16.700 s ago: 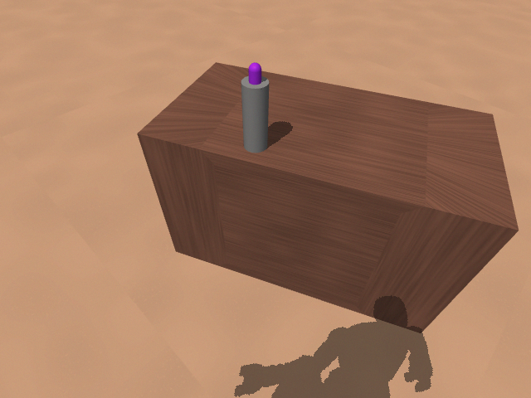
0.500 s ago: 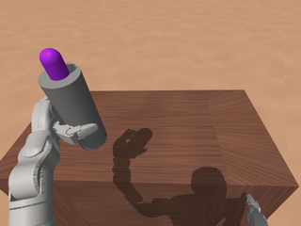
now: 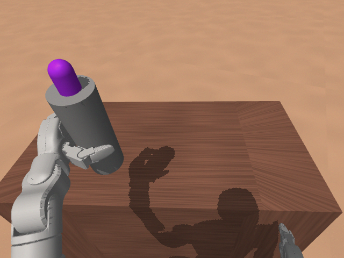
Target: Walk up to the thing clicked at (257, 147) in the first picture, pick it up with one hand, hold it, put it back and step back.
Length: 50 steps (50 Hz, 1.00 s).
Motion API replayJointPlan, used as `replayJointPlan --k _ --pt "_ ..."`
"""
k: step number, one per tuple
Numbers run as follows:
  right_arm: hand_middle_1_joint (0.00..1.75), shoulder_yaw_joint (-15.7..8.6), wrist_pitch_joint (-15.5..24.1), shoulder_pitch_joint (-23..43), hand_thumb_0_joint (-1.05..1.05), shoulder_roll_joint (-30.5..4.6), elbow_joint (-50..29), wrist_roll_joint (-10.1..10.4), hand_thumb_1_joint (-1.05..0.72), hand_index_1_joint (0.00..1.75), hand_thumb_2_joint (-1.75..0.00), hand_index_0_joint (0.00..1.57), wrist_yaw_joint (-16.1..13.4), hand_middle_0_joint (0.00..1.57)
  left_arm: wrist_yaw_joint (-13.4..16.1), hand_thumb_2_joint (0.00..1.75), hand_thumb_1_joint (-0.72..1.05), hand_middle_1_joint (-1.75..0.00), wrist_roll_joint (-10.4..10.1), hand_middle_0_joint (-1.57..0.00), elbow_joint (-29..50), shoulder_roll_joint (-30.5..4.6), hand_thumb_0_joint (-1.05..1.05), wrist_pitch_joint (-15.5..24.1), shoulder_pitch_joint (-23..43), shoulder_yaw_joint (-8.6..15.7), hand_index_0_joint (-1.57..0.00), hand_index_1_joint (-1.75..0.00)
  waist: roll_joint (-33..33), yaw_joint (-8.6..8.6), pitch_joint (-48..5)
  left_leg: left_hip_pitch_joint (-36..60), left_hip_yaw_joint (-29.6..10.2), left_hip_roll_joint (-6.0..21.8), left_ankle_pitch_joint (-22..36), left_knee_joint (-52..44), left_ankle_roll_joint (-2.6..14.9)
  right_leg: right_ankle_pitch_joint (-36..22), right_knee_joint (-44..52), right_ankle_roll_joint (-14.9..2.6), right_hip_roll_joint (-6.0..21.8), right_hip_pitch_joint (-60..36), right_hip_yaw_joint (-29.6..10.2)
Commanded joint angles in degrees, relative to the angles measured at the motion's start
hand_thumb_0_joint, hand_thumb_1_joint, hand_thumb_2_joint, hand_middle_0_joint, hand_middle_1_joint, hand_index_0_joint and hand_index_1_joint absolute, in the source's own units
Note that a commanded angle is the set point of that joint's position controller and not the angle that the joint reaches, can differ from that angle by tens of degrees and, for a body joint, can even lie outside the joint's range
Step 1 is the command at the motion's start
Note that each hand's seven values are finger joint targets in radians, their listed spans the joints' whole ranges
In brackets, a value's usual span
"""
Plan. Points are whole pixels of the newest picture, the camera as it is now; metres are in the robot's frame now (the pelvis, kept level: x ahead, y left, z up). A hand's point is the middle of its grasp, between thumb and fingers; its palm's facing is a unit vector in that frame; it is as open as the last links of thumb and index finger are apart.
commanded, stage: hold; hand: left
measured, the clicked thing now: (88, 123) +0.31 +0.15 +0.24
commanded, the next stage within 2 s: crouch in 0.94 s
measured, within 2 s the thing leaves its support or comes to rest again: neither
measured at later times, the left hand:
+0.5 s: hand (86, 131) +0.33 +0.17 +0.21, palm faces +0.17 -0.98 +0.03, open 10.6 cm
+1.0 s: hand (85, 131) +0.32 +0.18 +0.21, palm faces +0.17 -0.98 +0.02, open 10.7 cm
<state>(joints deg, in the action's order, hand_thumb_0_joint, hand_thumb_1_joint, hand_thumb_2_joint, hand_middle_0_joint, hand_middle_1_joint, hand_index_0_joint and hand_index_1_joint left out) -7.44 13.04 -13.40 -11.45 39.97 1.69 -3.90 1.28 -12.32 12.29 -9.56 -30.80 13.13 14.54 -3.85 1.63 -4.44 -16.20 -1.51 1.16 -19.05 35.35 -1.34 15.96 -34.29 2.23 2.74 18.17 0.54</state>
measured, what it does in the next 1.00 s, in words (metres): stands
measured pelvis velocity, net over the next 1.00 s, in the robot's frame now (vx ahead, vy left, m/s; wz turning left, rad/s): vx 0.00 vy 0.00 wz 0.00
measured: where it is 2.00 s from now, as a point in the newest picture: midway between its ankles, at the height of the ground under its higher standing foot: outside the picture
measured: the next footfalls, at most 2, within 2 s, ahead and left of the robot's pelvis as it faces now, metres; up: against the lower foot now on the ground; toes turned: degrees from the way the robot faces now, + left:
none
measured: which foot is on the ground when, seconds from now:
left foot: down 0.00-1.00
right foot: down 0.00-1.00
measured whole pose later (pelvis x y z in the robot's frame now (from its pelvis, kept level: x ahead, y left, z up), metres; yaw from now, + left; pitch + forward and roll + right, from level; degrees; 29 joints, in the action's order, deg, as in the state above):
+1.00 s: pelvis +0.00 +0.00 +0.00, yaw +0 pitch -1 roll +0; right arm -6.7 12.6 -13.4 -11.3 40.0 1.6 -3.9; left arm 1.3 -11.8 11.5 -10.5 -30.1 13.7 14.6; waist -3.6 1.5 -4.4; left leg -15.3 -1.3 1.2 -18.8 34.7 -1.2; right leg 15.4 -33.2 2.4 2.7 17.1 0.4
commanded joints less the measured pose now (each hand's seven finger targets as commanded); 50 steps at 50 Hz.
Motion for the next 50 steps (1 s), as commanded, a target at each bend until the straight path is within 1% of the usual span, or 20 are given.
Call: replayJointPlan --k 1,3,4,6,7,12,13,16,18,19,23,29,30,31,32,36,37,38,43,50 --pt "0.05 -2.9 3.4 7.1 0.00 -7.8 -9.8 0.3 0.53 0.05 -0.06 0.05 -0.4 0.05 0.8 1.27 0.01 -1.48 -0.2 -1.29 13.0 -8.7 0.00 4.8 19.3 3.3 -1.33 -1.47 4.9 -0.18 -9.5 3.0 1.8 -1.9 10.8 -5.3 1.22 -8.0 5.4 -1.25 -2.4 -3.8 3.1" --pt "0.05 -0.6 3.3 7.2 0.00 -5.5 -9.6 0.3 0.53 0.05 -0.05 0.05 -0.2 0.05 0.5 1.28 0.01 -1.48 0.0 -1.30 14.8 -9.2 0.00 5.2 19.7 3.3 -1.34 -1.48 3.5 0.37 -9.3 2.6 2.1 -2.2 10.7 -5.3 1.26 -7.9 5.5 -1.34 -2.2 -3.6 3.1" --pt "0.05 -1.4 3.2 7.4 0.00 -6.3 -10.2 0.3 0.53 0.05 -0.06 0.05 -0.3 0.05 0.3 1.28 0.02 -1.49 0.1 -1.31 14.9 -8.4 0.00 5.2 19.1 2.3 -1.35 -1.48 3.8 -0.07 -9.8 3.0 2.1 -2.1 10.5 -5.4 1.22 -7.7 5.5 -1.37 -2.3 -3.3 3.1" --pt "0.05 -1.9 3.3 7.5 0.00 -7.3 -10.4 0.2 0.53 0.05 -0.05 0.05 -0.5 0.05 0.2 1.28 0.03 -1.49 -0.1 -1.31 14.7 -10.3 0.00 5.2 17.6 4.3 -1.35 -1.48 4.1 0.11 -9.6 2.9 1.9 -1.9 10.6 -5.3 1.19 -7.5 5.4 -1.27 -2.4 -3.8 3.0" --pt "0.05 -1.1 3.3 6.6 0.00 -6.2 -9.5 0.1 0.53 0.05 -0.05 0.05 -0.3 0.05 -0.1 1.28 0.04 -1.50 -0.1 -1.31 13.4 -7.5 0.00 5.1 17.0 1.7 -1.35 -1.49 4.1 0.15 -9.5 3.0 1.7 -1.7 11.2 -5.5 1.06 -8.0 5.2 -1.44 -2.5 -3.9 3.3" --pt "0.05 -1.9 3.1 6.8 0.00 -7.3 -10.1 0.2 0.53 0.05 -0.05 0.05 -0.4 0.05 -0.2 1.28 0.02 -1.49 -0.6 -1.30 13.1 -8.1 0.00 4.6 16.9 3.1 -1.34 -1.48 5.3 -0.31 -9.3 2.9 2.1 -1.9 12.6 -4.9 1.40 -9.9 5.4 -1.23 -2.3 -3.8 3.1" --pt "0.05 -1.5 3.1 7.0 0.00 -6.5 -9.4 0.2 0.53 0.05 -0.05 0.05 -0.1 0.05 -0.1 1.27 0.02 -1.48 -0.3 -1.29 13.5 -7.1 0.00 4.8 17.4 1.5 -1.33 -1.47 4.4 -0.14 -8.3 2.4 2.2 -2.0 12.0 -5.1 1.33 -9.4 5.3 -1.32 -2.2 -3.5 3.0" --pt "0.05 -1.8 3.2 7.1 0.00 -7.0 -10.1 0.1 0.53 0.05 -0.05 0.05 -0.5 0.05 0.3 1.26 0.01 -1.47 0.1 -1.28 15.2 -9.3 0.00 5.5 20.7 3.0 -1.32 -1.46 3.0 -0.42 -10.4 3.9 2.1 -1.9 12.0 -5.3 1.16 -9.2 5.2 -1.32 -2.3 -3.7 3.0" --pt "0.05 -1.3 3.3 6.6 0.00 -6.2 -9.4 0.0 0.53 0.05 -0.05 0.05 -0.4 0.05 0.4 1.27 0.02 -1.47 0.3 -1.28 15.3 -8.3 0.00 5.8 21.1 1.8 -1.32 -1.46 3.0 -0.46 -9.8 3.4 2.1 -2.0 11.5 -5.4 1.19 -8.8 5.3 -1.33 -2.3 -3.5 3.1" --pt "0.05 -1.8 3.5 6.7 0.00 -6.8 -9.3 -0.1 0.53 0.05 -0.05 0.05 -0.6 0.05 0.5 1.26 0.00 -1.46 0.0 -1.27 15.1 -9.2 0.00 6.0 21.4 3.0 -1.31 -1.45 3.9 -0.22 -10.9 4.0 1.9 -1.9 12.0 -5.2 1.29 -9.1 5.2 -1.25 -2.4 -4.2 3.0" --pt "0.05 -1.8 3.4 6.3 0.00 -6.8 -8.8 -0.1 0.53 0.05 -0.06 0.05 -0.8 0.05 0.3 1.28 0.01 -1.48 0.0 -1.29 11.4 -8.4 0.00 5.5 21.0 2.5 -1.33 -1.47 4.5 -0.87 -9.8 3.9 2.3 -2.1 12.3 -5.1 1.36 -9.8 5.4 -1.18 -2.2 -3.7 2.9" --pt "0.05 -1.4 3.0 7.6 0.00 -6.4 -8.4 0.3 0.53 0.05 -0.05 0.05 -0.3 0.05 0.0 1.28 0.01 -1.49 -0.3 -1.30 10.3 -7.8 0.00 4.4 20.9 1.6 -1.34 -1.48 2.5 0.13 -8.4 3.0 2.1 -1.8 12.0 -6.0 1.04 -9.3 5.6 -1.58 -2.4 -3.6 3.3" --pt "0.05 -1.8 3.2 7.0 0.00 -7.3 -9.3 0.3 0.53 0.05 -0.06 0.05 -0.2 0.05 -0.1 1.28 0.02 -1.49 -0.3 -1.31 7.2 -7.7 0.00 4.1 19.6 2.0 -1.35 -1.48 5.0 -0.58 -7.3 2.4 1.5 -1.4 11.4 -6.3 1.10 -8.8 5.5 -1.50 -2.7 -3.3 3.5" --pt "0.05 -1.1 3.3 7.6 0.00 -6.6 -10.1 0.3 0.53 0.05 -0.05 0.05 0.2 0.05 -0.1 1.27 0.02 -1.49 -0.1 -1.31 10.7 -8.2 0.00 4.4 20.6 1.8 -1.35 -1.48 3.7 0.44 -8.5 2.6 1.3 -1.4 11.3 -6.4 1.01 -8.8 5.4 -1.58 -2.6 -4.2 3.6" --pt "0.05 -1.6 3.0 7.2 0.00 -7.0 -10.7 0.3 0.53 0.05 -0.05 0.05 0.2 0.05 0.1 1.27 0.02 -1.48 0.0 -1.30 11.3 -9.2 0.00 4.5 21.2 2.9 -1.34 -1.47 3.4 0.15 -10.6 3.5 1.7 -1.5 12.3 -6.1 1.05 -9.5 5.4 -1.58 -2.6 -4.8 3.3" --pt "0.05 -1.5 2.7 6.9 0.00 -6.5 -10.6 0.2 0.53 0.05 -0.05 0.05 0.3 0.05 0.6 1.26 0.01 -1.46 0.2 -1.26 13.5 -8.0 0.00 4.9 20.0 2.0 -1.31 -1.45 4.3 0.05 -10.4 3.8 2.4 -2.0 12.4 -5.5 1.30 -9.4 6.0 -1.35 -2.4 -4.7 3.2" --pt "0.05 -1.9 2.8 6.7 0.00 -7.0 -11.0 0.1 0.53 0.05 -0.06 0.05 0.1 0.05 0.8 1.26 0.01 -1.46 0.1 -1.27 12.3 -9.0 0.00 4.9 20.3 3.3 -1.31 -1.45 5.4 -0.15 -10.1 3.5 2.2 -1.8 11.9 -5.7 1.37 -8.9 6.1 -1.22 -2.5 -4.8 3.0" --pt "0.05 -1.2 2.6 7.1 0.00 -6.1 -9.9 0.1 0.53 0.05 -0.05 0.05 0.2 0.05 0.9 1.26 0.02 -1.46 0.4 -1.26 15.7 -9.3 0.00 5.4 22.1 2.4 -1.30 -1.45 2.4 0.52 -10.6 3.5 2.3 -1.8 12.2 -6.0 1.14 -9.2 5.8 -1.60 -2.3 -4.9 3.0" --pt "0.05 -1.9 2.7 7.7 0.00 -7.4 -9.9 0.0 0.53 0.05 -0.05 0.05 -0.3 0.05 1.1 1.28 0.03 -1.48 0.4 -1.28 10.6 -8.4 0.00 4.7 20.6 2.3 -1.32 -1.47 4.5 -0.91 -8.5 3.4 1.8 -1.5 10.8 -6.4 1.18 -8.4 6.0 -1.35 -2.5 -4.3 3.1" --pt "0.05 -0.6 3.3 7.3 0.00 -5.9 -9.6 0.3 0.53 0.05 -0.05 0.05 0.2 0.05 -0.6 1.27 0.05 -1.49 -0.4 -1.30 12.2 -7.8 0.00 4.7 19.4 1.4 -1.34 -1.47 2.6 -0.13 -8.5 3.1 2.0 -1.7 10.6 -6.4 1.11 -8.0 6.1 -1.50 -2.6 -3.8 3.3"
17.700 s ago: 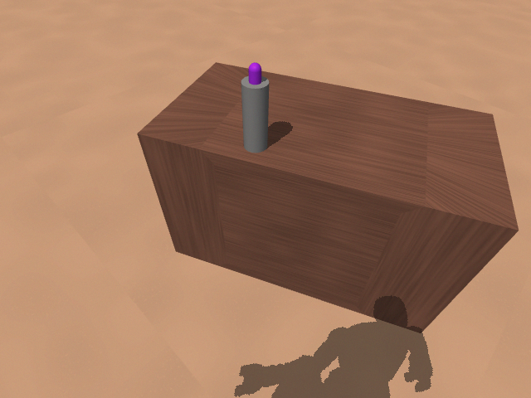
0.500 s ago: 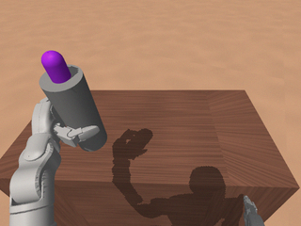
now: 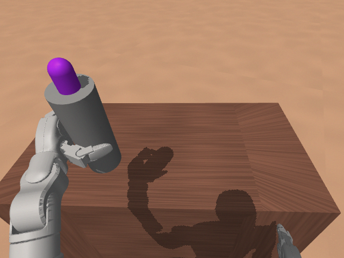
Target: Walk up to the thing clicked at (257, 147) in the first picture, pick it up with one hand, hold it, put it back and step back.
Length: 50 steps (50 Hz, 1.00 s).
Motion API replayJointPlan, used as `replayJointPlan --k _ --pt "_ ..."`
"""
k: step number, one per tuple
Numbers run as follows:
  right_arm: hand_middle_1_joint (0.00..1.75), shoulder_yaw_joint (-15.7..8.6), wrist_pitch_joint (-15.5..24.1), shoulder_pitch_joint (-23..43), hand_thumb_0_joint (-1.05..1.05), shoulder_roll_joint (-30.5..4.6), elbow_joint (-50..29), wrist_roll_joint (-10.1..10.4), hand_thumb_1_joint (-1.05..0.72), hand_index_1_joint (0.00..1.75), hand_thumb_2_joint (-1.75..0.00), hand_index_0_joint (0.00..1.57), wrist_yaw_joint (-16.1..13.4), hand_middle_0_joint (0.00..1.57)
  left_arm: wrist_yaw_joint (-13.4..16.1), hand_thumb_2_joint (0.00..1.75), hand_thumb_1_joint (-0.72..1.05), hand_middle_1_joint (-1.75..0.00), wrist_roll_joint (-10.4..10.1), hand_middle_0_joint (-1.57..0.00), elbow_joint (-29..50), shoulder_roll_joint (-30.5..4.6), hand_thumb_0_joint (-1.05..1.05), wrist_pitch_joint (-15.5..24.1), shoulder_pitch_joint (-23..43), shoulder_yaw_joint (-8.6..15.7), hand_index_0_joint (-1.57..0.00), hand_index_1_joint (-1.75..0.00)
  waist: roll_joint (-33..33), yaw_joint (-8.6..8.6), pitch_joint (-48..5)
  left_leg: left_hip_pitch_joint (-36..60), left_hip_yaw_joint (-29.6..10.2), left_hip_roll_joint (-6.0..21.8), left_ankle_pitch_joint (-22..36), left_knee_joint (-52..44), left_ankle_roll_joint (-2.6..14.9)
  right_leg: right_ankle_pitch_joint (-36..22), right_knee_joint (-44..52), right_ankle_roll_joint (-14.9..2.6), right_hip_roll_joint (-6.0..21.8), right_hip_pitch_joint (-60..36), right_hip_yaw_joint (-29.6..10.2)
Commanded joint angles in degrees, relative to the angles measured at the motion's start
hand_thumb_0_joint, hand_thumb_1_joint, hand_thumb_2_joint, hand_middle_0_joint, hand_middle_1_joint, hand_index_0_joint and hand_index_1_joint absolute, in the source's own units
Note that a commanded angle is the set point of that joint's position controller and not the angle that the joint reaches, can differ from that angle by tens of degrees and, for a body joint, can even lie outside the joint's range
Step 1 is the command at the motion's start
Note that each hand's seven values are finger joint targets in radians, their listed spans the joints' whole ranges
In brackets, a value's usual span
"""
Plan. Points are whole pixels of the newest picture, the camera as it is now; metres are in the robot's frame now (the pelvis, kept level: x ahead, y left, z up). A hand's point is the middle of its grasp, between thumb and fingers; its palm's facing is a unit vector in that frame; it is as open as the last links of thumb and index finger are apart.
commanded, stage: crouch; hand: left
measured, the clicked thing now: (86, 122) +0.31 +0.16 +0.24
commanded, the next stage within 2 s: lower in 1.10 s
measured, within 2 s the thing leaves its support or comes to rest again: neither
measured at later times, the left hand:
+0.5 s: hand (88, 147) +0.35 +0.20 +0.14, palm faces +0.24 -0.97 +0.02, open 10.7 cm
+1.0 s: hand (86, 153) +0.38 +0.23 +0.09, palm faces +0.24 -0.97 +0.01, open 10.6 cm
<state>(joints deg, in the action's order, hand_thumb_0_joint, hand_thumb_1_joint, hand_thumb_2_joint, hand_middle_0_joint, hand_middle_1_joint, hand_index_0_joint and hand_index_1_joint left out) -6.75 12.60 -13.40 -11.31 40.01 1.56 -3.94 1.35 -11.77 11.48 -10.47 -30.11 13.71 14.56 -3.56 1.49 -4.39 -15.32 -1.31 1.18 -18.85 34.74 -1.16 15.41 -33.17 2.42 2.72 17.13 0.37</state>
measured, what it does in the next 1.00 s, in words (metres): stands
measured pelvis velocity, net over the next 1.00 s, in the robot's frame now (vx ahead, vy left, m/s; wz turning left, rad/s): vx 0.00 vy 0.00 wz -0.01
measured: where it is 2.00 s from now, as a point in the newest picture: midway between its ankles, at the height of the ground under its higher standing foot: outside the picture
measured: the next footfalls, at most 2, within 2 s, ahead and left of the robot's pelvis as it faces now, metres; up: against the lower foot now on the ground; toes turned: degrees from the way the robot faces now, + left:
none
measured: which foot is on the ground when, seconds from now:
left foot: down 0.00-1.00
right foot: down 0.00-1.00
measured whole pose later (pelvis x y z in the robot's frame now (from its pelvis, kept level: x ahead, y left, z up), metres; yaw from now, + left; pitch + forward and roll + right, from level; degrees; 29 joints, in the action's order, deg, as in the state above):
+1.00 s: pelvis +0.00 +0.00 -0.01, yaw -1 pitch +6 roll -1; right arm -6.8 9.1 -12.4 -12.0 37.5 1.5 -4.4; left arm -3.7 -11.3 -27.7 -16.9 5.2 18.6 18.9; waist -0.6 -1.2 -3.9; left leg -25.3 -1.0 1.7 -21.2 40.9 -1.3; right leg 17.3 -38.9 2.3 2.1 27.2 -0.2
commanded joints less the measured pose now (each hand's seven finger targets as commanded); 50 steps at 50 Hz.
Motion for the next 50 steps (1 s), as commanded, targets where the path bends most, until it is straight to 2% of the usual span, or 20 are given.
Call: replayJointPlan --k 1,2,4,5,11,19,23,30,31,33,37,39,40,42,43,44,45,46,49,50 --pt "0.05 -1.8 3.6 6.5 0.00 -6.6 -9.7 0.3 0.53 0.05 -0.05 0.05 0.1 0.05 -0.8 1.29 0.06 -1.49 -1.0 -1.30 11.5 -7.2 0.00 3.8 17.9 2.2 -1.34 -1.48 4.4 -0.48 -8.7 2.2 1.7 -1.7 10.5 -5.8 1.14 -7.6 5.3 -1.49 -2.6 -3.1 3.5" --pt "0.05 -1.3 3.7 7.5 0.00 -6.0 -9.6 0.4 0.53 0.05 -0.06 0.05 0.3 0.05 -0.6 1.34 -0.02 -1.54 -0.6 -1.31 14.3 -7.0 0.00 4.0 18.8 1.0 -1.34 -1.54 2.1 0.19 -8.9 2.3 2.1 -2.0 10.6 -5.8 0.99 -7.6 5.2 -1.69 -2.5 -2.9 3.3" --pt "0.05 -3.4 3.6 7.0 0.00 -8.2 -8.3 0.3 0.54 0.05 -0.05 0.05 0.1 0.05 -0.3 1.24 -0.12 -1.49 -0.4 -1.30 13.4 -9.0 0.00 3.9 19.6 3.1 -1.33 -1.48 2.9 -0.50 -9.0 2.6 2.0 -1.8 10.4 -5.8 1.12 -7.5 5.3 -1.66 -2.5 -2.6 3.3" --pt "0.05 -2.9 3.8 7.3 0.00 -7.5 -8.2 0.1 0.55 0.05 -0.05 0.05 0.2 0.05 -0.1 1.23 -0.13 -1.47 -0.6 -1.28 13.0 -7.5 0.00 4.1 18.3 2.4 -1.32 -1.46 4.0 -0.17 -7.9 2.0 1.7 -1.7 10.3 -5.9 1.06 -7.3 5.1 -1.58 -2.6 -2.8 3.4" --pt "0.05 -2.7 3.8 7.2 0.00 -7.0 -6.2 -0.1 0.54 0.05 -0.05 0.05 -0.2 0.05 0.2 1.23 -0.12 -1.47 0.1 -1.28 6.6 -8.9 0.00 6.6 19.1 3.9 -1.32 -1.46 4.8 -0.85 -7.2 1.4 1.9 -1.8 9.6 -5.8 1.26 -6.8 5.3 -1.54 -2.4 -1.7 3.1" --pt "0.05 -3.3 5.4 9.2 0.00 -8.7 -5.2 -0.3 0.54 0.05 -0.05 0.05 0.1 0.05 -1.5 1.21 -0.07 -1.44 0.4 -1.26 -2.3 -12.0 0.00 16.3 22.7 5.1 -1.30 -1.42 3.8 -1.47 -9.5 -0.3 1.6 -1.9 7.4 -4.9 1.44 -5.4 4.2 -1.62 -2.1 -0.7 2.4" --pt "0.05 -4.1 5.7 10.2 0.00 -10.2 -6.0 -0.1 0.54 0.05 -0.05 0.05 -0.4 0.05 -1.7 1.20 -0.08 -1.43 0.7 -1.25 -6.4 -14.6 0.00 22.2 24.0 6.4 -1.29 -1.42 3.6 -2.13 -13.7 0.3 1.6 -1.9 10.1 -3.3 1.55 -8.3 3.0 -1.57 -1.8 -1.9 1.8" --pt "0.05 -2.7 4.1 7.8 0.00 -8.2 -5.6 0.2 0.53 0.05 -0.05 0.05 -0.7 0.05 -3.1 1.20 -0.06 -1.43 0.3 -1.28 -13.8 -15.6 0.00 30.1 23.1 6.6 -1.32 -1.42 1.7 -2.08 -13.5 -0.7 1.7 -1.4 12.9 -2.5 1.29 -11.0 1.8 -1.78 -2.2 -1.0 1.8" --pt "0.05 -3.9 4.0 8.8 0.00 -10.1 -6.4 0.1 0.53 0.05 -0.05 0.05 -0.8 0.05 -3.3 1.20 -0.05 -1.44 -0.2 -1.28 -14.9 -16.1 0.00 31.2 23.3 7.1 -1.32 -1.43 2.4 -2.08 -13.1 -1.2 1.6 -1.3 12.9 -2.5 1.24 -10.9 1.7 -1.80 -2.3 -1.0 2.0" --pt "0.05 -2.9 3.5 7.8 0.00 -8.8 -7.3 0.2 0.53 0.05 -0.05 0.05 -0.6 0.05 -3.6 1.20 -0.05 -1.44 0.4 -1.30 -17.8 -15.6 0.00 32.4 22.0 5.7 -1.33 -1.43 1.7 -2.38 -12.4 -1.9 1.7 -1.3 11.8 -2.5 1.26 -9.9 1.6 -1.94 -2.3 -0.3 2.0" --pt "0.05 -4.1 2.2 6.6 0.00 -10.8 -8.0 0.1 0.53 0.05 -0.05 0.05 -0.9 0.05 -4.2 1.20 -0.09 -1.45 -0.2 -1.30 -19.6 -18.1 0.00 35.1 23.6 7.3 -1.34 -1.44 1.6 -2.66 -13.9 -1.9 1.6 -0.8 13.7 -1.9 1.10 -11.4 0.4 -2.14 -2.5 0.3 1.9" --pt "0.05 -2.7 1.4 5.1 0.00 -8.7 -7.0 0.2 0.53 0.05 -0.05 0.05 -0.7 0.05 -4.3 1.20 -0.09 -1.44 -0.2 -1.30 -21.9 -17.6 0.00 36.0 23.1 7.1 -1.34 -1.43 1.4 -2.71 -13.9 -2.6 2.0 -1.2 13.4 -1.0 1.43 -11.6 0.3 -2.00 -2.2 0.6 1.7" --pt "0.05 -4.0 1.7 7.6 0.00 -11.3 -11.7 0.3 0.52 0.05 -0.05 0.05 -0.9 0.05 -4.0 1.20 -0.10 -1.45 -0.6 -1.30 -21.4 -18.9 0.00 36.7 23.7 8.4 -1.34 -1.44 3.0 -2.78 -14.9 -2.4 1.7 -0.9 13.7 -0.9 1.42 -11.9 0.0 -1.89 -2.4 -0.3 1.8" --pt "0.05 -3.1 0.6 4.6 0.00 -9.0 -7.4 0.2 0.52 0.05 -0.05 0.05 -0.7 0.05 -4.3 1.18 -0.11 -1.44 -0.2 -1.30 -22.5 -17.4 0.00 37.8 24.9 6.5 -1.34 -1.43 0.8 -3.09 -15.2 -2.3 2.0 -1.1 14.2 -0.2 1.39 -12.5 -0.7 -2.06 -2.2 1.4 1.5" --pt "0.05 -3.7 0.8 6.6 0.00 -10.8 -12.7 0.2 0.52 0.05 -0.05 0.05 -1.0 0.05 -4.5 1.18 -0.12 -1.43 -0.2 -1.29 -22.1 -18.7 0.00 38.5 26.0 7.2 -1.32 -1.42 2.4 -3.56 -17.3 -1.4 1.8 -0.8 15.7 0.3 1.39 -13.7 -1.0 -1.94 -2.3 0.6 1.5" --pt "0.05 -3.5 0.5 5.8 0.00 -10.3 -11.2 0.2 0.52 0.05 -0.05 0.05 -1.0 0.05 -4.6 1.17 -0.11 -1.42 0.1 -1.28 -22.1 -18.0 0.00 38.9 26.5 6.2 -1.32 -1.41 1.4 -3.24 -17.2 -1.4 1.8 -0.9 15.9 0.3 1.34 -13.9 -1.4 -2.05 -2.3 0.7 1.6" --pt "0.05 -3.2 0.2 6.3 0.00 -10.3 -12.1 0.3 0.52 0.05 -0.05 0.05 -1.0 0.05 -4.5 1.19 -0.10 -1.44 0.1 -1.30 -26.0 -19.1 0.00 39.1 23.1 7.8 -1.34 -1.43 2.8 -3.16 -14.4 -3.3 1.7 -0.8 16.1 0.5 1.25 -13.9 -1.8 -1.99 -2.3 1.3 1.8" --pt "0.05 -2.6 -0.7 2.8 0.00 -8.3 -7.8 0.3 0.52 0.05 -0.05 0.05 -0.7 0.05 -5.0 1.19 -0.13 -1.44 0.3 -1.31 -25.7 -17.6 0.00 39.5 24.8 5.8 -1.34 -1.44 0.0 -2.86 -15.1 -3.2 1.7 -0.8 15.8 0.8 1.07 -13.3 -2.1 -2.28 -2.3 2.5 1.6" --pt "0.05 -3.0 -0.8 5.8 0.00 -9.9 -13.8 0.3 0.52 0.05 -0.05 0.05 -0.8 0.05 -5.0 1.19 -0.12 -1.44 -0.1 -1.32 -27.9 -19.4 0.00 40.7 25.9 7.5 -1.35 -1.44 2.1 -3.35 -15.8 -4.3 1.7 -0.8 14.2 1.5 1.20 -12.0 -2.5 -2.04 -2.4 2.7 1.7" --pt "0.05 -2.3 -1.5 2.9 0.00 -8.4 -10.6 0.2 0.52 0.05 -0.05 0.05 -0.6 0.05 -5.2 1.19 -0.14 -1.44 0.0 -1.31 -28.8 -18.8 0.00 40.9 24.7 7.3 -1.34 -1.44 2.0 -3.17 -15.5 -4.9 1.8 -0.8 13.7 1.8 1.35 -11.8 -2.7 -2.02 -2.2 3.1 1.6"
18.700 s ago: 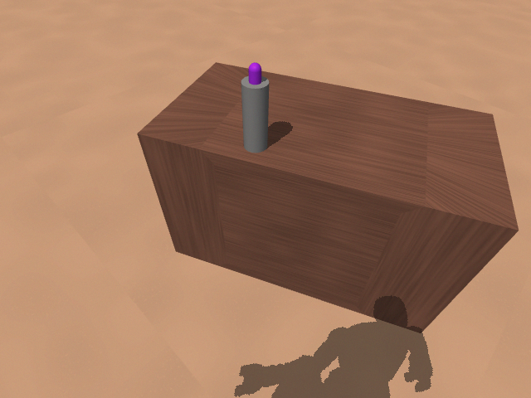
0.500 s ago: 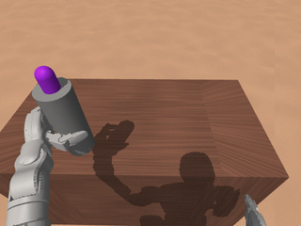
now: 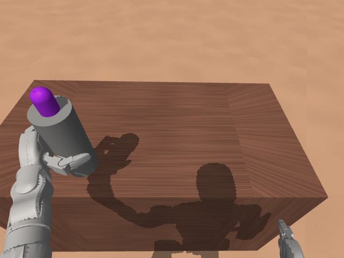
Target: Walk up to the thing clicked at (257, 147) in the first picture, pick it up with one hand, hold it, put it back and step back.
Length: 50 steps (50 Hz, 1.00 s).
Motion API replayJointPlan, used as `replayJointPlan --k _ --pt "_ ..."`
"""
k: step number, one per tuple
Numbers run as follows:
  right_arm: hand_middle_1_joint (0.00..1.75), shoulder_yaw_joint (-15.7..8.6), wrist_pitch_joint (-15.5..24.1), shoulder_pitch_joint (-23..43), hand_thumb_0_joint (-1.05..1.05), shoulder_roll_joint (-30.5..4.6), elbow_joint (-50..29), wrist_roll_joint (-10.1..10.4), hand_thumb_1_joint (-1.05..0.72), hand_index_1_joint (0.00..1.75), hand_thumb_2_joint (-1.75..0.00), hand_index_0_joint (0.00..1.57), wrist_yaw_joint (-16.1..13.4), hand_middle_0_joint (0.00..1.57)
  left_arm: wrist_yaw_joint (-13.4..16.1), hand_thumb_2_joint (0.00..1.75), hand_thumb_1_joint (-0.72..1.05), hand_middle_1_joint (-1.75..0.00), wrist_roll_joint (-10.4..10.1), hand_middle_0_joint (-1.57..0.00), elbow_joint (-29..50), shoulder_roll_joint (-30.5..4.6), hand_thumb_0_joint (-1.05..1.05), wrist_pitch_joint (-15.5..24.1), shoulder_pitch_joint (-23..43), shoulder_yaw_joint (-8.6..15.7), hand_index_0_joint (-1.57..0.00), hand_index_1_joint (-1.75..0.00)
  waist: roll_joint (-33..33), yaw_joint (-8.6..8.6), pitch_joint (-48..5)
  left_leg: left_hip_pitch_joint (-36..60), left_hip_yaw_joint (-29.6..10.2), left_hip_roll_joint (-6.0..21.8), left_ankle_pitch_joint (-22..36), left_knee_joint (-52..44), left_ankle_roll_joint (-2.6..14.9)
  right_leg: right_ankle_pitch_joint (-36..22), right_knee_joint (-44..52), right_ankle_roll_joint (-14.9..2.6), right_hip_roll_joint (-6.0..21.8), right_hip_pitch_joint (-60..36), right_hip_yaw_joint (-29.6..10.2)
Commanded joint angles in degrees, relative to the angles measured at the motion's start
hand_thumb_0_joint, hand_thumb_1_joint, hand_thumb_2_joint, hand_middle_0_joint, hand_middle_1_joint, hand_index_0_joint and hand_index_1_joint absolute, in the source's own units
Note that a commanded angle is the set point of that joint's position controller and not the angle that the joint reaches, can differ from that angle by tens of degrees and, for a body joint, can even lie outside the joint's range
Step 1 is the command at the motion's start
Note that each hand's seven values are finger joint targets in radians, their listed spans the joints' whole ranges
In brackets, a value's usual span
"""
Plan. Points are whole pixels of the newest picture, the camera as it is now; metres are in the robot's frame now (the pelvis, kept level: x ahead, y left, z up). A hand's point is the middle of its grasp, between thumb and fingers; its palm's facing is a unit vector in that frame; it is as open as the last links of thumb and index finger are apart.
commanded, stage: crouch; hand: left
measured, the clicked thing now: (65, 135) +0.36 +0.22 +0.14
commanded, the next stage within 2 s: lower in 0.10 s
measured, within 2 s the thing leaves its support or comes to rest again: neither
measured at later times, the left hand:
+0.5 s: hand (71, 154) +0.38 +0.24 +0.05, palm faces +0.25 -0.97 +0.01, open 10.6 cm
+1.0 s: hand (76, 162) +0.38 +0.24 +0.01, palm faces +0.25 -0.97 +0.01, open 10.6 cm
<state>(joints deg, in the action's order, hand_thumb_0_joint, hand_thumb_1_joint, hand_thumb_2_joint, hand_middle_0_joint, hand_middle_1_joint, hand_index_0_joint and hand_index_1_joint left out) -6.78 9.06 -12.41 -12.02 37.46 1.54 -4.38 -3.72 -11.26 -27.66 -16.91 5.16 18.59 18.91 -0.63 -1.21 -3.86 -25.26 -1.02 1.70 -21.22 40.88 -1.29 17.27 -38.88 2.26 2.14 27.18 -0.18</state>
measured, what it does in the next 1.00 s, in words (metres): stands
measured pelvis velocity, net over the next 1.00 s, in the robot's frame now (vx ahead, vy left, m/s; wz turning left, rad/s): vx -0.01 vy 0.01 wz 0.00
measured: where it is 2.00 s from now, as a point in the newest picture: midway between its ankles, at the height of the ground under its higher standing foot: outside the picture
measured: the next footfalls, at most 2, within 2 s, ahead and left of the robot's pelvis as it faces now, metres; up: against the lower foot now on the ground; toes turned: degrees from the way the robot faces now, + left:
none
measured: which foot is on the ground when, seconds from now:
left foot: down 0.00-1.00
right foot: down 0.00-1.00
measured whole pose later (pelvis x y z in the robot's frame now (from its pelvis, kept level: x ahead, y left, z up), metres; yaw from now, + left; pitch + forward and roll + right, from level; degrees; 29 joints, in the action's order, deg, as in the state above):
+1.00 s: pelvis -0.01 +0.01 -0.04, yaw +0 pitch +13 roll -2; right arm -3.2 4.1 -20.8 -12.4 14.6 -0.5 -1.4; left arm -5.1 -9.7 -42.4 -19.0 21.2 22.7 21.4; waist 1.4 -4.4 -5.7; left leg -43.5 -1.9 2.0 -26.9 56.9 -1.1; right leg 21.8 -53.0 2.6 1.6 44.6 -0.1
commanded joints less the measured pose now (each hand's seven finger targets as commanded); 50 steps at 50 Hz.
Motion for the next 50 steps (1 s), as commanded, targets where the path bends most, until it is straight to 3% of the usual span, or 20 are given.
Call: replayJointPlan --k 1,3,4,5,8,11,13,16,18,20,23,25,27,29,31,32,38,43,44,50 --pt "0.05 -2.6 2.0 2.8 0.00 -8.8 -10.1 0.2 0.52 0.05 -0.05 0.05 -0.2 0.05 -0.3 1.20 -0.13 -1.45 -0.7 -1.31 9.4 -12.5 0.00 5.9 19.6 3.0 -1.35 -1.44 -0.1 -0.67 -14.4 4.0 1.5 -1.3 14.4 -4.5 1.59 -12.1 3.2 -1.85 -1.9 -6.0 2.2" --pt "0.05 -3.2 2.1 4.0 0.00 -10.1 -12.8 0.1 0.52 0.05 -0.05 0.05 -0.3 0.05 -0.2 1.20 -0.12 -1.44 -0.6 -1.31 11.7 -15.4 0.00 7.1 22.1 4.7 -1.35 -1.44 -1.5 -0.26 -17.4 4.7 1.4 -1.2 15.7 -3.9 1.32 -12.9 2.1 -2.03 -1.8 -6.1 2.1" --pt "0.05 -2.0 1.6 2.5 0.00 -8.0 -12.4 0.1 0.52 0.05 -0.05 0.05 -0.1 0.05 -0.5 1.19 -0.10 -1.43 -0.3 -1.31 12.7 -14.0 0.00 7.6 24.2 2.7 -1.34 -1.43 -3.4 -0.20 -19.1 5.8 1.5 -1.2 16.2 -3.7 1.16 -13.3 1.8 -2.11 -1.8 -6.4 2.1" --pt "0.05 -1.4 1.4 2.9 0.00 -8.0 -14.6 0.1 0.52 0.05 -0.05 0.05 -0.1 0.05 -0.4 1.20 -0.11 -1.44 -0.1 -1.31 9.1 -14.9 0.00 7.6 21.8 4.2 -1.34 -1.43 -1.0 -0.36 -17.8 4.0 1.6 -1.3 16.2 -3.2 1.40 -13.5 1.8 -1.95 -1.8 -6.5 2.1" --pt "0.05 -1.7 1.0 1.0 0.00 -8.3 -14.2 0.2 0.52 0.05 -0.05 0.05 0.1 0.05 -1.0 1.21 -0.11 -1.45 -0.8 -1.31 9.2 -12.7 0.00 8.4 22.2 2.3 -1.35 -1.44 -2.1 -0.68 -17.2 3.6 1.5 -1.2 15.3 -3.1 1.28 -12.6 1.0 -2.15 -1.9 -5.0 2.1" --pt "0.05 -1.7 0.7 0.4 0.00 -9.0 -16.9 0.2 0.51 0.05 -0.06 0.05 0.1 0.05 -0.7 1.22 -0.08 -1.47 -0.6 -1.34 7.4 -14.9 0.00 8.8 23.2 4.1 -1.36 -1.47 -2.0 -1.03 -18.7 3.3 1.2 -1.0 16.5 -2.3 1.10 -13.3 0.3 -2.23 -1.9 -4.8 2.1" --pt "0.05 -0.5 0.1 -1.4 0.00 -6.6 -12.8 0.0 0.51 0.05 -0.06 0.05 0.5 0.05 -0.8 1.23 -0.09 -1.47 -0.5 -1.33 3.2 -11.3 0.00 8.9 21.5 1.9 -1.36 -1.47 -1.6 -1.19 -14.1 0.4 1.4 -1.0 13.7 -1.8 1.31 -11.0 0.2 -2.20 -2.0 -1.7 2.1" --pt "0.05 -3.1 0.4 1.9 0.00 -9.8 -15.9 -0.3 0.51 0.05 -0.06 0.05 0.3 0.05 -0.3 1.22 -0.09 -1.47 -0.3 -1.34 3.0 -15.2 0.00 10.5 23.7 4.6 -1.37 -1.47 -1.1 -1.37 -16.1 -1.6 1.6 -1.3 10.7 -0.5 1.77 -9.1 -0.4 -2.10 -1.7 -0.9 1.6" --pt "0.05 0.0 0.3 0.9 0.00 -6.9 -17.4 -0.5 0.52 0.05 -0.06 0.05 0.9 0.05 -0.4 1.22 -0.07 -1.46 0.3 -1.32 4.4 -13.7 0.00 11.9 25.6 2.7 -1.35 -1.46 -2.2 -1.21 -17.5 -1.0 1.6 -1.2 10.5 0.0 1.56 -8.7 -1.3 -2.20 -1.9 -0.7 1.7" --pt "0.05 -2.6 -0.2 -0.6 0.00 -9.9 -16.6 -0.6 0.51 0.05 -0.06 0.05 0.6 0.05 -0.6 1.23 -0.06 -1.47 0.3 -1.33 2.3 -15.0 0.00 12.8 24.8 3.9 -1.36 -1.47 -1.0 -1.61 -18.9 -1.9 1.3 -1.1 10.2 0.6 1.60 -8.5 -2.0 -2.29 -1.8 0.0 1.7" --pt "0.05 -0.5 -0.3 -0.3 0.00 -8.0 -18.4 -0.8 0.51 0.05 -0.06 0.05 0.9 0.05 -0.8 1.21 -0.08 -1.46 0.4 -1.31 1.9 -15.5 0.00 14.5 26.1 4.2 -1.34 -1.45 -2.0 -1.25 -20.6 -2.6 1.2 -1.1 9.4 1.5 1.48 -7.6 -2.8 -2.33 -1.9 0.5 1.8" --pt "0.05 -2.4 -0.2 -0.3 0.00 -10.3 -20.4 -0.8 0.50 0.05 -0.06 0.05 0.7 0.05 -0.6 1.20 -0.08 -1.45 0.1 -1.31 3.0 -15.5 0.00 15.5 27.6 3.9 -1.34 -1.45 -3.1 -2.06 -21.4 -1.7 0.5 -0.8 8.1 1.4 1.19 -6.2 -3.5 -2.54 -2.2 2.3 2.0" --pt "0.05 0.4 -0.6 -2.6 0.00 -7.4 -20.6 -1.0 0.51 0.05 -0.06 0.05 1.2 0.05 -0.7 1.22 -0.05 -1.45 0.6 -1.32 -0.4 -12.8 0.00 15.9 25.6 1.9 -1.34 -1.45 -2.8 -2.08 -21.1 -2.7 0.5 -0.8 7.8 2.1 1.20 -6.0 -3.9 -2.55 -2.2 2.7 2.1" --pt "0.05 -2.6 -0.7 -1.3 0.00 -10.9 -23.9 -0.8 0.51 0.05 -0.06 0.05 0.8 0.05 -0.2 1.23 -0.07 -1.47 0.4 -1.33 0.3 -18.6 0.00 16.9 25.6 6.7 -1.35 -1.47 -1.7 -1.78 -21.5 -5.0 0.8 -1.1 8.0 2.8 1.42 -6.5 -4.1 -2.45 -2.0 1.4 1.8" --pt "0.05 -0.1 -0.9 -3.6 0.00 -8.0 -22.8 -1.1 0.51 0.05 -0.06 0.05 1.5 0.05 -1.0 1.23 -0.06 -1.46 0.4 -1.31 -0.1 -14.3 0.00 17.5 25.3 3.3 -1.34 -1.46 -4.1 -1.86 -20.7 -4.7 0.9 -1.0 9.0 3.2 1.00 -7.0 -5.2 -2.76 -2.0 3.4 1.9" --pt "0.05 -1.6 -0.8 -3.1 0.00 -9.5 -24.5 -1.1 0.51 0.05 -0.06 0.05 1.3 0.05 -1.2 1.22 -0.04 -1.46 0.4 -1.32 -0.6 -15.7 0.00 17.8 24.6 4.7 -1.35 -1.46 -4.7 -2.15 -21.5 -4.1 0.7 -0.9 10.5 3.8 0.79 -8.0 -5.6 -2.75 -2.1 4.0 2.1" --pt "0.05 0.0 -1.3 -5.6 0.00 -8.1 -27.6 -1.5 0.51 0.05 -0.06 0.05 2.0 0.05 -1.6 1.21 -0.07 -1.44 0.6 -1.31 -1.2 -14.8 0.00 19.0 24.4 4.2 -1.33 -1.44 -4.4 -2.66 -22.4 -5.6 1.0 -0.9 12.7 6.0 0.87 -10.1 -7.2 -2.77 -2.1 4.1 1.9" --pt "0.05 -0.2 -1.6 -6.0 0.00 -8.5 -31.0 -1.7 0.51 0.05 -0.06 0.05 2.4 0.05 -1.2 1.19 -0.09 -1.42 1.1 -1.28 -0.6 -14.4 0.00 19.9 24.4 4.0 -1.31 -1.42 -4.2 -2.63 -21.8 -7.4 0.8 -1.0 9.0 6.4 0.95 -7.1 -7.8 -2.80 -2.0 5.4 1.9" --pt "0.05 -2.4 -1.6 -6.4 0.00 -10.9 -32.6 -1.6 0.51 0.05 -0.06 0.05 2.2 0.05 -0.8 1.19 -0.09 -1.41 1.0 -1.28 -0.9 -15.9 0.00 20.0 24.3 5.4 -1.30 -1.41 -3.3 -3.15 -22.9 -7.0 0.7 -0.9 8.3 6.4 1.00 -6.5 -8.0 -2.80 -2.1 5.3 1.9" --pt "0.05 -1.4 -2.1 -9.8 0.00 -9.6 -34.3 -1.8 0.51 0.05 -0.06 0.05 2.6 0.05 -1.1 1.18 -0.10 -1.41 0.9 -1.28 -1.7 -13.6 0.00 20.7 22.6 4.5 -1.31 -1.40 -3.7 -3.39 -22.3 -8.0 0.3 -0.7 8.6 7.2 0.66 -6.4 -9.4 -2.94 -2.3 7.7 2.2"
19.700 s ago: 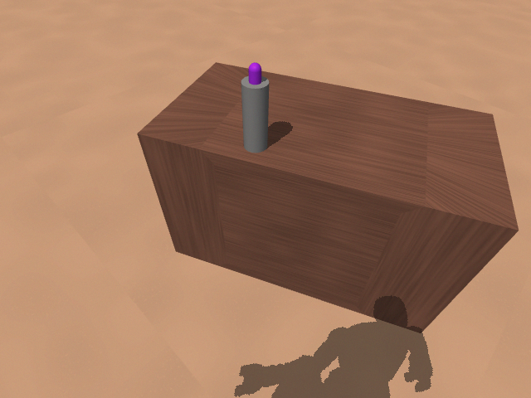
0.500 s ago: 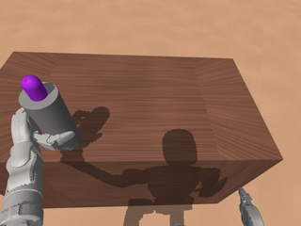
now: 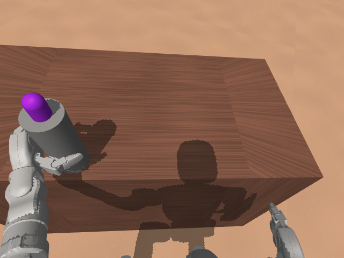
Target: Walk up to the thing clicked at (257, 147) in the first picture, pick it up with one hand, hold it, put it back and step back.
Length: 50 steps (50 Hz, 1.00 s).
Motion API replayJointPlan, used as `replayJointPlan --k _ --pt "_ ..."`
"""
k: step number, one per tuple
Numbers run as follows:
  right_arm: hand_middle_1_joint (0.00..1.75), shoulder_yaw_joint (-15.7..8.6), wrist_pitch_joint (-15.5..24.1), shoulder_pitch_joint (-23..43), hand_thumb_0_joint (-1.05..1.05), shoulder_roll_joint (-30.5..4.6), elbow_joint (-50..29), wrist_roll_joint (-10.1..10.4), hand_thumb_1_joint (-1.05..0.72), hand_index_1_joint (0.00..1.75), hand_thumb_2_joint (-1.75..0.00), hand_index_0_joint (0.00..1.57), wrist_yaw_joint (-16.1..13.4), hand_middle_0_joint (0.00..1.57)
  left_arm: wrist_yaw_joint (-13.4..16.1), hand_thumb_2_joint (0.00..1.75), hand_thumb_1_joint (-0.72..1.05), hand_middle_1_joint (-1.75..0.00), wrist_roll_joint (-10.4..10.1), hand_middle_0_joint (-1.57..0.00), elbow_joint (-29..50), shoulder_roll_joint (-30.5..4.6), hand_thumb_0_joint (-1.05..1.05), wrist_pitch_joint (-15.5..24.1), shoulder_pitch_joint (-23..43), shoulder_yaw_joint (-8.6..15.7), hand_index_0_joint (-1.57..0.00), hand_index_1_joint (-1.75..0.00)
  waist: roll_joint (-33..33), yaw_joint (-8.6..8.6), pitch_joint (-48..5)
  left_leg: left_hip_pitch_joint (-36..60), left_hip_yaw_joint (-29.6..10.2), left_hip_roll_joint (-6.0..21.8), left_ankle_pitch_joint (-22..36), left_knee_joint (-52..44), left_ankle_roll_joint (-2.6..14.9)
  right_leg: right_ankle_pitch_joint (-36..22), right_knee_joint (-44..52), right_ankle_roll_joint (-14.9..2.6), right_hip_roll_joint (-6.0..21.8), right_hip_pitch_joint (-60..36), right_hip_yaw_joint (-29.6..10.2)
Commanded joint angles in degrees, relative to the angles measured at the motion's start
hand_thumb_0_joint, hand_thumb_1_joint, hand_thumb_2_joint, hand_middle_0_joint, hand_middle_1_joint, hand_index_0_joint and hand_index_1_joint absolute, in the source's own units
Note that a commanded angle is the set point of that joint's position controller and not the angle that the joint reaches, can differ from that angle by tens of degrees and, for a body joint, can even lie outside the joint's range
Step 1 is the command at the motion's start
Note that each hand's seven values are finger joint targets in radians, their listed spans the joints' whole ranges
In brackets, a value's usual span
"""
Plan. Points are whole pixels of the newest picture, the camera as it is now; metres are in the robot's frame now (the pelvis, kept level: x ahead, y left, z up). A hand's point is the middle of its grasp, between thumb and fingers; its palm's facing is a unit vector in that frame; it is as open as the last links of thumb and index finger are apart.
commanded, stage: lower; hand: left
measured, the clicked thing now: (57, 136) +0.38 +0.22 +0.08
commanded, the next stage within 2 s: loosen in 0.30 s
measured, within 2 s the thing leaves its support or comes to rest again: rests again in 1.06 s
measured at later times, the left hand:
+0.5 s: hand (59, 148) +0.39 +0.24 +0.03, palm faces +0.25 -0.97 +0.02, open 10.6 cm
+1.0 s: hand (61, 149) +0.39 +0.24 +0.02, palm faces +0.26 -0.97 +0.02, open 15.9 cm
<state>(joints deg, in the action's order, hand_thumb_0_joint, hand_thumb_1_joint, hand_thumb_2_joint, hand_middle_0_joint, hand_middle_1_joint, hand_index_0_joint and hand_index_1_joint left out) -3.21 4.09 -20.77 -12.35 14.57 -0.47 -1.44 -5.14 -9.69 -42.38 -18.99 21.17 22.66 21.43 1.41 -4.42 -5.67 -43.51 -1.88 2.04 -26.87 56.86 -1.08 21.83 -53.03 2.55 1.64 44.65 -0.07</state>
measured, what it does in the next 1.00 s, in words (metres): stands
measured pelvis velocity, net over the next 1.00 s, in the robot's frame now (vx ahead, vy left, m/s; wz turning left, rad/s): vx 0.00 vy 0.00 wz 0.00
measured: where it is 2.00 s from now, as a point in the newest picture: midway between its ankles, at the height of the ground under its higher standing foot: outside the picture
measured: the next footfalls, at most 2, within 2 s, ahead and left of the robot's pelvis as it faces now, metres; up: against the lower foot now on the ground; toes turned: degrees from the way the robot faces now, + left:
none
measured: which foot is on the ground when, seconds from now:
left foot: down 0.00-1.00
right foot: down 0.00-1.00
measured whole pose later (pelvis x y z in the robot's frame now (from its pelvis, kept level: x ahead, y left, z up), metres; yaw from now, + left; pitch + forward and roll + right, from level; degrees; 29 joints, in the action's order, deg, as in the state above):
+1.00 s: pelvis +0.00 +0.00 -0.02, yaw +0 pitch +15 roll -2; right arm -3.6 -1.9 -25.6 -12.9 2.1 -0.6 -0.3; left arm -4.5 -9.2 -40.5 -18.3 23.5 21.1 22.1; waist 1.9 -5.3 -6.9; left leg -49.2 -2.1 2.0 -29.2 62.8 -1.2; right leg 24.2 -59.2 2.6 1.6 50.5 -0.2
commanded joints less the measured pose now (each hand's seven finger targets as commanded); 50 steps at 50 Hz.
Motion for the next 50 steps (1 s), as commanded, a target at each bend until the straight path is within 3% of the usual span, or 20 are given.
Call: replayJointPlan --k 1,3,4,6,11,13,15,17,20,21,23,28,29,31,32,34,40,41,47,50 --pt "0.05 -3.7 2.8 -0.9 0.00 -8.2 -12.5 0.3 0.51 0.05 -0.06 0.05 0.0 0.05 0.3 1.16 -0.12 -1.38 -0.8 -1.26 14.6 -11.4 0.00 5.1 18.9 1.6 -1.28 -1.39 -6.6 0.63 -20.2 9.7 1.4 -1.4 14.4 -8.6 0.45 -11.1 4.6 -3.24 -1.7 -10.6 2.0" --pt "0.05 -5.8 2.4 -2.6 0.00 -9.8 -11.6 0.1 0.51 0.05 -0.06 0.05 -0.2 0.05 0.1 1.16 -0.09 -1.39 -0.8 -1.26 11.7 -12.0 0.00 5.1 16.0 2.8 -1.28 -1.38 -6.5 0.15 -21.6 10.5 1.2 -1.1 18.1 -7.3 0.23 -13.4 3.7 -3.27 -1.8 -9.9 2.2" --pt "0.05 -5.0 2.5 -1.9 0.00 -9.5 -14.6 0.0 0.51 0.05 -0.06 0.05 0.0 0.05 0.1 1.15 -0.10 -1.36 -0.4 -1.24 13.6 -11.3 0.00 5.3 17.2 1.6 -1.26 -1.36 -5.8 -0.12 -22.2 10.4 1.4 -1.2 18.5 -7.1 0.32 -14.2 3.7 -3.20 -1.8 -10.9 2.0" --pt "0.05 -4.5 2.0 -3.4 0.00 -8.4 -12.8 -0.1 0.51 0.05 -0.06 0.05 0.1 0.05 -0.1 1.15 -0.12 -1.37 -0.4 -1.24 13.5 -11.5 0.00 5.5 17.0 2.0 -1.26 -1.37 -6.6 0.21 -22.1 9.8 1.5 -1.3 19.9 -6.3 0.39 -15.4 3.1 -3.22 -1.6 -10.5 1.9" --pt "0.05 -4.9 1.4 -2.5 0.00 -8.8 -17.2 -0.1 0.50 0.05 -0.06 0.05 0.4 0.05 0.4 1.14 -0.13 -1.36 -0.1 -1.24 14.5 -10.3 0.00 6.1 17.7 1.3 -1.26 -1.36 -5.8 -0.40 -21.4 8.1 1.5 -1.4 15.1 -6.4 0.54 -12.0 2.8 -3.20 -1.7 -9.6 1.6" --pt "0.05 -5.8 1.0 -3.2 0.00 -9.4 -16.4 0.0 0.51 0.05 -0.06 0.05 0.3 0.05 0.7 1.14 -0.12 -1.36 -0.2 -1.24 13.6 -11.5 0.00 6.5 16.7 2.8 -1.26 -1.36 -5.5 0.18 -18.9 6.5 1.4 -1.5 11.8 -7.0 0.56 -9.1 2.9 -3.20 -1.8 -8.5 1.8" --pt "0.05 -5.9 0.7 -4.3 0.00 -9.5 -18.4 -0.1 0.51 0.05 -0.06 0.05 0.4 0.05 0.6 1.15 -0.10 -1.35 0.0 -1.23 14.0 -10.6 0.00 6.7 15.9 1.9 -1.26 -1.36 -5.4 -0.77 -20.8 7.3 1.3 -1.4 13.1 -6.3 0.52 -10.3 2.5 -3.16 -1.8 -8.6 1.8" --pt "0.05 -4.6 0.5 -5.1 0.00 -8.3 -18.8 0.0 0.51 0.05 -0.06 0.05 0.7 0.05 0.3 1.14 -0.10 -1.35 0.1 -1.24 12.4 -9.2 0.00 6.7 14.3 0.9 -1.26 -1.35 -6.1 -0.48 -19.7 7.3 1.3 -1.3 13.4 -6.4 0.30 -10.1 1.9 -3.29 -1.9 -7.8 2.0" --pt "0.05 -5.4 -0.1 -6.0 0.00 -9.0 -18.2 -0.2 0.51 0.05 -0.06 0.05 0.9 0.05 -0.1 1.12 -0.12 -1.33 0.1 -1.22 10.7 -8.5 0.00 6.6 12.0 1.0 -1.24 -1.33 -5.0 -0.67 -18.8 5.8 1.2 -1.3 15.1 -5.3 0.33 -11.4 1.4 -3.21 -1.9 -7.1 2.1" --pt "0.05 -5.0 -0.1 -5.7 0.00 -9.0 -20.8 -0.2 0.51 0.05 -0.05 0.05 1.0 0.05 0.0 1.04 -0.15 -1.30 0.4 -1.26 11.4 -8.2 0.00 6.4 12.1 0.7 -1.29 -1.29 -3.8 -1.08 -20.9 6.3 1.3 -1.3 15.6 -4.7 0.58 -12.2 1.2 -3.13 -1.9 -7.7 1.8" --pt "0.05 -5.6 -0.7 -5.8 0.00 -9.4 -19.9 -0.1 0.51 0.05 -0.04 0.05 0.9 0.05 0.1 0.88 -0.31 -1.14 0.3 -1.10 13.7 -10.1 0.00 6.8 14.2 1.4 -1.14 -1.13 -6.3 -0.50 -20.9 6.5 1.5 -1.4 16.3 -4.6 0.30 -12.4 0.8 -3.27 -1.8 -7.6 1.7" --pt "0.05 -5.0 -1.3 -5.8 0.00 -8.8 -21.7 -0.1 0.51 0.05 -0.05 0.05 1.1 0.05 -0.2 0.48 -0.53 -0.75 -0.1 -0.81 13.5 -8.7 0.00 6.6 14.8 0.6 -0.85 -0.74 -5.7 -0.71 -20.4 4.9 1.5 -1.5 13.7 -4.6 0.37 -10.6 0.6 -3.26 -1.6 -7.3 1.6" --pt "0.05 -6.0 -1.6 -6.1 0.00 -9.6 -22.0 0.0 0.51 0.05 -0.05 0.05 1.0 0.05 0.0 0.42 -0.55 -0.69 -0.1 -0.77 13.1 -10.1 0.00 6.5 14.2 2.0 -0.79 -0.68 -4.9 -0.52 -20.7 4.5 1.5 -1.6 13.3 -4.6 0.52 -10.4 0.7 -3.18 -1.6 -7.9 1.5" --pt "0.05 -5.4 -1.7 -6.2 0.00 -9.0 -22.9 0.0 0.51 0.05 -0.05 0.05 1.0 0.05 0.1 0.32 -0.61 -0.58 -0.1 -0.67 12.9 -9.3 0.00 6.2 14.2 1.8 -0.69 -0.56 -4.3 -0.65 -20.9 4.0 1.8 -1.8 12.5 -4.2 0.72 -10.5 0.9 -3.00 -1.5 -8.3 1.3" --pt "0.05 -5.7 -2.0 -6.4 0.00 -9.2 -21.8 0.1 0.51 0.05 -0.05 0.05 1.0 0.05 0.4 0.27 -0.61 -0.53 -0.2 -0.64 14.7 -11.2 0.00 6.6 16.1 2.7 -0.66 -0.52 -4.6 -0.32 -19.8 3.5 1.8 -1.9 11.0 -4.6 0.85 -9.3 1.2 -2.96 -1.6 -8.0 1.2" --pt "0.05 -5.4 -1.9 -5.7 0.00 -9.1 -23.1 0.1 0.51 0.05 -0.05 0.05 0.9 0.05 0.5 0.24 -0.61 -0.48 -0.1 -0.60 15.1 -10.9 0.00 6.7 16.1 2.1 -0.61 -0.47 -5.3 -0.32 -20.2 3.9 1.9 -1.9 9.2 -4.8 0.89 -7.7 1.5 -2.90 -1.6 -7.7 1.1" --pt "0.05 -5.5 -2.4 -5.6 0.00 -9.0 -22.7 0.0 0.51 0.05 -0.05 0.05 0.5 0.05 0.9 0.13 -0.61 -0.31 0.1 -0.43 14.8 -10.0 0.00 6.7 16.1 1.8 -0.44 -0.30 -6.0 -0.55 -20.6 4.9 1.1 -1.3 12.4 -4.8 0.21 -9.2 0.0 -3.20 -1.8 -6.7 1.7" --pt "0.05 -5.6 -2.6 -6.2 0.00 -9.1 -22.3 0.0 0.51 0.05 -0.05 0.05 0.5 0.05 1.1 0.12 -0.61 -0.29 0.2 -0.41 14.5 -11.4 0.00 6.6 15.4 3.0 -0.42 -0.28 -6.5 -0.07 -21.3 4.8 1.3 -1.5 13.1 -4.5 0.24 -9.8 0.1 -3.20 -1.7 -7.1 1.6" --pt "0.05 -5.3 -2.8 -5.3 0.00 -8.9 -23.3 0.1 0.51 0.05 -0.05 0.05 0.6 0.05 1.0 0.04 -0.61 -0.16 0.1 -0.28 14.5 -9.9 0.00 6.3 14.9 1.8 -0.29 -0.16 -6.1 -0.20 -20.8 4.3 1.5 -1.5 12.0 -4.6 0.44 -9.2 0.3 -3.14 -1.7 -7.3 1.4" --pt "0.05 -7.5 -3.1 -6.4 0.00 -10.9 -23.6 0.1 0.54 0.05 -0.05 0.05 0.4 0.05 1.1 0.09 -0.61 -0.15 0.2 -0.16 13.7 -11.5 0.00 6.2 15.4 3.1 -0.18 -0.14 -5.8 -1.08 -21.1 4.8 1.4 -1.3 12.2 -4.5 0.35 -9.2 0.2 -3.13 -1.8 -6.6 1.5"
